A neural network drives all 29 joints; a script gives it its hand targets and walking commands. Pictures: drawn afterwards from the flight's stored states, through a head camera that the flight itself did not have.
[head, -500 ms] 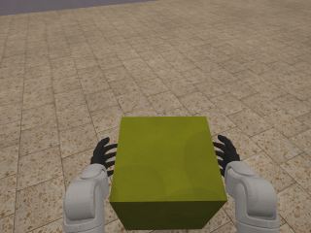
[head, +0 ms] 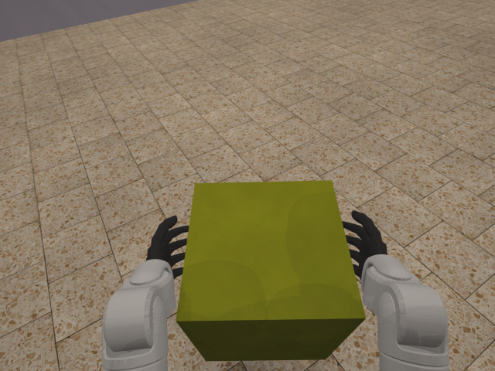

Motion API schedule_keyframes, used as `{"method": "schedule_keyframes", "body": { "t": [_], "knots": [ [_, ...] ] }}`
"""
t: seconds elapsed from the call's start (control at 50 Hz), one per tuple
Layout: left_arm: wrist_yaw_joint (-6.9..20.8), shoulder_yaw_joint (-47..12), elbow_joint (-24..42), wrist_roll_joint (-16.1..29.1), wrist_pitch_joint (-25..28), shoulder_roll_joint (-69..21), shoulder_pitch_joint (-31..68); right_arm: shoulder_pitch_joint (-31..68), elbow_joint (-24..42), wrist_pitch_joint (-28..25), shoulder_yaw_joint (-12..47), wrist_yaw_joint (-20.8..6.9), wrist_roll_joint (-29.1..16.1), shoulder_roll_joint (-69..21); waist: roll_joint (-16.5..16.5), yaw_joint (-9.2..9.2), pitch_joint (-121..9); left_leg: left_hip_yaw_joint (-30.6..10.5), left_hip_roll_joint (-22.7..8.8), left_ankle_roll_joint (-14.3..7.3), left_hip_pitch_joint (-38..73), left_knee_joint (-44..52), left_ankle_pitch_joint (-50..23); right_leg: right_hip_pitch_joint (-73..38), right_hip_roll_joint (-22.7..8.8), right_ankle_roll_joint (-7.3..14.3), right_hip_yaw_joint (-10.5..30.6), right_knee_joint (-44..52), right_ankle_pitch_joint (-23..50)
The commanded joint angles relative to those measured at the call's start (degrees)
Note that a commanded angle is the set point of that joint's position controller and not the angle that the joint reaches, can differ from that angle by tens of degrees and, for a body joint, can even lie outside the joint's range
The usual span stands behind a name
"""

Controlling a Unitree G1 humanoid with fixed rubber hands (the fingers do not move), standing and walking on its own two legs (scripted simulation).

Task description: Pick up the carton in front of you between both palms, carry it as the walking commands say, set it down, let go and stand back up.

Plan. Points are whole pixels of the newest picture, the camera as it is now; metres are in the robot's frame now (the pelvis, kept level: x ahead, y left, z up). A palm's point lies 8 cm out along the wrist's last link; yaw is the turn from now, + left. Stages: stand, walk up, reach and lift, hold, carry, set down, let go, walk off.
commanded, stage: carry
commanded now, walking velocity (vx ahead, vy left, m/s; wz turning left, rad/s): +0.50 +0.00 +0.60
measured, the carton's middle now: (264, 277) +0.28 -0.01 +0.02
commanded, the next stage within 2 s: none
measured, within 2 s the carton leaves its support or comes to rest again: neither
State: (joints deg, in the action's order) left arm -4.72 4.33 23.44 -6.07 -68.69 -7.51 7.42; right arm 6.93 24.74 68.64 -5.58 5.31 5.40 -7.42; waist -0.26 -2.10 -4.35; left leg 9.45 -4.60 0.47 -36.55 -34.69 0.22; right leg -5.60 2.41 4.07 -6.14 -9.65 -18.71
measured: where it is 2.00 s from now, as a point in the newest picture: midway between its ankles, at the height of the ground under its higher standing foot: (190, 194)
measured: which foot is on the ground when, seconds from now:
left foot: up 0.00-0.08, down 0.10-0.60, up 0.62-1.00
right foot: down 0.00-0.14, up 0.16-0.56, down 0.58-1.00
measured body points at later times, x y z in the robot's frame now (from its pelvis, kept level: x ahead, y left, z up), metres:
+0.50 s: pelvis +0.34 +0.02 +0.01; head +0.35 +0.03 +0.46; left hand +0.57 +0.24 +0.08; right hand +0.65 -0.06 +0.09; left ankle +0.23 +0.08 -0.74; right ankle +0.52 -0.12 -0.70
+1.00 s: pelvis +0.66 +0.09 +0.00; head +0.66 +0.09 +0.45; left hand +0.85 +0.34 +0.08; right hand +0.97 +0.07 +0.08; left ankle +0.73 +0.24 -0.73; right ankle +0.57 -0.08 -0.74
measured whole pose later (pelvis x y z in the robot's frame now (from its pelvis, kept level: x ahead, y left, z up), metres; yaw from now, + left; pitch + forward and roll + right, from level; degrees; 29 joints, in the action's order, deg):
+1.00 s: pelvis +0.66 +0.09 +0.00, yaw +24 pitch +4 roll +0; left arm -4.9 5.3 22.4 -5.4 -69.6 -7.5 7.5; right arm 7.6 23.5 70.0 -5.0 4.9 6.7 -7.5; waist -0.1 1.3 -5.2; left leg 11.0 -3.1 -1.8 -28.6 -28.2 5.6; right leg -3.1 -5.5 -3.6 -13.7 -16.0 -21.3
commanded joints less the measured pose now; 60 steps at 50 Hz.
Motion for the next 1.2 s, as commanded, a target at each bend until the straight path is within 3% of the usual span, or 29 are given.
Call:
{"method": "schedule_keyframes", "body": {
  "t": [0.0,0.06,0.08,0.1,0.12,0.14,0.18,0.2,0.24,0.28,0.36,0.48,0.54,0.56,0.58,0.6,0.62,0.66,0.72,0.8,0.92,0.96,1.0,1.02,1.04,1.06,1.1,1.12,1.18],
  "knots": [
    [13.1,-36.2,1.7,19.8,-1.4,-46.0,21.5,25.7,1.1,2.1,42.4,-14.8,-24.0,-47.0,6.6,2.58,-3.9,3.5,4.0,-2.9,4.8,6.1,-3.3,-4.0,-14.4,1.1,-2.7,-3.2,50.6],
    [13.4,-36.5,2.1,20.7,-2.3,-45.3,23.7,26.3,-0.6,2.8,40.8,-14.9,-23.3,-46.2,8.9,1.51,-10.3,7.0,9.2,-4.5,22.8,8.0,0.3,-2.8,-14.1,-2.2,-7.6,-22.3,66.1],
    [13.6,-36.8,2.1,21.1,-2.4,-45.2,25.4,26.8,-0.9,2.8,40.5,-15.0,-22.9,-46.5,7.1,0.10,-13.2,4.0,7.7,-5.4,34.1,10.8,0.9,4.8,-12.6,-3.5,-7.6,-34.1,58.1],
    [13.8,-37.9,3.1,21.7,-2.8,-46.6,28.1,26.9,-1.5,2.7,39.7,-15.2,-22.2,-46.4,-1.6,-0.99,-20.2,-20.3,-8.2,-13.8,53.3,7.0,5.4,25.4,-10.5,-6.7,-4.1,-53.3,40.5],
    [14.2,-37.6,2.5,22.1,-3.0,-46.9,27.1,25.0,-4.3,2.2,39.4,-15.1,-22.3,-47.9,-14.6,-0.24,-23.8,-44.6,-17.6,-22.5,57.6,18.0,0.4,39.4,1.9,-7.4,0.7,-71.5,-5.7],
    [14.4,-38.1,0.7,22.0,-2.5,-48.2,27.4,24.9,-4.5,2.0,39.9,-15.1,-22.4,-49.5,-9.1,0.30,-21.9,-41.4,-16.8,-22.6,55.8,18.8,-4.5,43.7,-2.0,-5.8,8.2,-77.8,-6.9],
    [15.0,-39.1,0.7,23.1,-1.3,-51.4,28.5,26.6,-4.0,0.9,40.6,-15.0,-22.4,-53.6,1.1,0.82,-17.5,-28.4,-13.3,-16.5,44.5,18.5,-9.5,42.2,-8.7,-4.8,9.0,-68.5,-1.8],
    [15.2,-39.5,0.0,23.2,-0.7,-53.1,28.9,28.1,-3.4,0.4,41.0,-15.1,-22.7,-54.9,2.6,1.33,-15.9,-25.3,-11.4,-14.2,39.0,20.5,-5.3,39.6,-9.9,-5.3,8.7,-62.9,-0.6],
    [15.2,-39.7,-1.3,22.9,0.3,-54.7,27.7,28.6,-2.8,-0.4,41.7,-15.2,-23.3,-55.7,0.3,1.80,-15.2,-19.6,-8.1,-12.3,33.1,23.0,2.2,35.5,-10.3,-6.5,6.4,-53.5,1.1],
    [14.8,-39.9,-1.8,22.6,1.0,-55.0,26.2,26.8,-2.9,-0.8,41.7,-15.4,-22.9,-55.2,-2.7,1.65,-13.5,-18.1,-6.9,-12.9,31.7,24.8,4.3,36.5,-9.8,-8.2,4.5,-45.2,1.5],
    [13.8,-41.0,0.8,22.7,1.5,-54.2,26.2,25.0,-1.6,-1.2,40.9,-15.7,-22.6,-53.3,-4.9,1.26,-11.2,-16.9,-4.4,-12.2,35.4,24.2,-1.7,40.7,-9.1,-10.7,2.1,-32.0,10.1],
    [13.1,-40.9,3.3,23.1,-0.4,-50.1,25.6,22.3,-0.6,0.4,39.2,-14.8,-21.4,-48.9,-8.2,0.70,-9.7,-16.7,-3.7,-10.3,38.2,18.8,-14.9,36.2,-6.5,-9.0,0.3,-20.3,14.7],
    [13.3,-40.0,1.9,22.7,-1.2,-49.2,24.4,22.3,-1.1,1.3,39.4,-14.7,-21.1,-47.7,-6.6,2.02,-13.6,-12.1,-1.6,-6.1,33.0,6.7,-18.2,14.9,-3.7,-8.2,-4.9,-9.5,16.9],
    [13.4,-39.2,0.7,22.0,-1.3,-48.7,23.1,23.0,-0.9,1.6,39.6,-14.8,-21.3,-47.1,-1.7,3.02,-17.9,-9.8,0.5,-4.2,24.3,-3.6,-9.6,1.0,-8.7,-7.5,-0.9,-10.2,13.1],
    [13.4,-38.2,-0.9,21.2,-1.3,-47.6,21.7,23.8,-0.6,2.0,40.1,-15.0,-21.7,-46.8,11.5,3.08,-22.2,-6.9,4.9,-2.4,12.6,-19.4,7.6,-7.5,-25.0,-3.0,22.0,-6.8,3.6],
    [13.5,-37.1,-3.1,20.8,-0.8,-48.4,21.2,25.7,0.1,2.4,41.0,-15.3,-22.3,-46.9,21.8,3.25,-21.6,-8.0,8.2,-2.1,-0.1,-28.8,26.4,-12.1,-31.5,3.8,35.7,-3.9,8.9],
    [13.7,-37.0,-2.3,21.1,-0.4,-50.4,21.7,27.4,0.0,2.1,41.7,-15.5,-22.9,-48.4,15.9,3.12,-19.9,-11.3,2.9,-3.3,-2.2,-34.4,26.0,-9.3,-30.2,4.5,31.8,-5.8,11.0],
    [14.1,-37.7,-0.9,22.0,0.3,-53.5,25.0,29.5,0.2,1.0,42.3,-15.7,-23.1,-50.9,6.5,3.04,-15.8,-11.0,-0.7,-3.2,-1.8,-31.9,20.4,-1.8,-26.1,2.7,20.7,-3.7,13.7],
    [14.7,-38.7,1.2,23.7,0.8,-54.2,26.8,28.4,0.0,-0.1,42.8,-14.9,-22.7,-53.5,8.6,3.10,-14.1,-7.5,-0.4,-2.0,1.2,-22.3,16.7,2.1,-22.0,1.0,10.2,-0.7,12.9],
    [15.2,-39.4,3.2,25.2,0.2,-51.5,25.9,25.3,0.8,-0.3,42.0,-13.3,-20.7,-52.2,9.1,3.13,-11.6,-3.7,-0.1,-0.5,0.3,-9.0,12.0,1.3,-20.1,2.1,3.4,0.4,16.2],
    [15.2,-38.9,1.8,23.8,-1.3,-48.4,23.7,22.6,-0.6,1.2,40.7,-13.3,-19.5,-49.6,10.3,3.27,-6.4,1.6,2.1,-1.9,6.0,5.0,4.0,0.5,-18.3,-0.1,-2.8,-1.7,26.7],
    [15.1,-38.9,1.3,23.3,-1.5,-48.1,24.0,23.2,-1.2,1.4,40.3,-13.7,-19.9,-49.5,10.5,2.98,-6.4,3.4,3.0,-2.9,11.6,7.0,4.7,0.8,-18.0,-1.3,-5.0,-6.6,31.2],
    [15.0,-39.2,0.9,22.9,-1.6,-47.9,24.4,22.1,-3.2,1.4,39.5,-14.2,-19.9,-49.7,6.4,1.43,-11.5,6.4,5.8,-3.3,30.6,9.9,7.9,8.1,-14.3,-3.4,-9.7,-22.8,35.3],
    [15.0,-39.1,0.7,22.5,-1.6,-47.4,24.7,21.4,-3.7,1.3,39.3,-14.5,-19.8,-49.7,0.0,-0.12,-15.3,-5.3,-2.6,-4.1,41.1,13.0,14.6,16.8,-12.6,-5.2,-9.1,-36.3,23.0],
    [15.0,-40.2,1.8,22.8,-1.8,-48.5,25.8,21.8,-5.4,0.7,38.8,-14.9,-19.7,-49.5,-17.1,0.14,-19.5,-34.3,-19.0,-12.9,53.7,19.7,20.4,35.9,-4.9,-7.8,-5.9,-53.7,1.3],
    [15.1,-40.1,0.8,22.7,-1.4,-49.1,26.4,21.8,-5.4,0.2,39.2,-15.2,-20.7,-51.6,-15.9,0.52,-17.1,-38.8,-20.7,-14.8,52.9,23.3,10.1,43.5,-4.8,-6.4,1.8,-62.3,-9.3],
    [15.3,-40.7,0.7,23.2,0.1,-52.8,27.8,24.6,-3.7,-1.0,40.4,-15.5,-21.9,-55.4,-5.6,0.70,-16.9,-25.8,-17.7,-12.9,48.6,19.0,-7.5,44.8,-9.4,-4.1,5.8,-64.4,-5.8],
    [15.3,-41.1,0.7,23.3,0.9,-54.5,27.6,25.7,-2.9,-1.5,41.0,-15.6,-22.4,-56.6,-1.8,1.07,-16.2,-20.9,-16.2,-10.5,45.1,19.4,-8.4,42.9,-10.8,-3.7,6.4,-59.5,-2.3],
    [14.5,-41.5,0.0,22.3,2.7,-56.5,24.7,25.0,-1.5,-2.6,41.9,-16.1,-23.5,-57.4,-5.8,1.36,-16.4,-12.6,-13.3,-8.1,42.3,22.8,-3.2,39.4,-9.8,-4.2,3.3,-48.8,2.6]
  ]
}}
